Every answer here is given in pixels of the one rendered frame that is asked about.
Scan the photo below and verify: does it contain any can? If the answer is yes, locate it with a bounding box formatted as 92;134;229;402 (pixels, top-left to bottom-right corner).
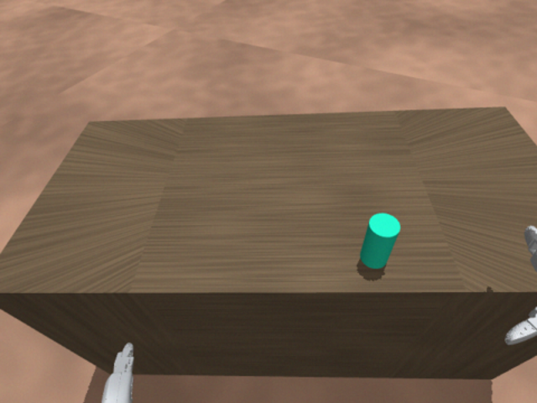
360;213;400;269

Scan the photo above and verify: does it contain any left robot hand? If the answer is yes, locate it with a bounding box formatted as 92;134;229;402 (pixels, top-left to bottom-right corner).
102;343;134;403

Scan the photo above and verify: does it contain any right robot hand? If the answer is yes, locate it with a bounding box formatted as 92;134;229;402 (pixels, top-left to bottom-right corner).
505;226;537;345

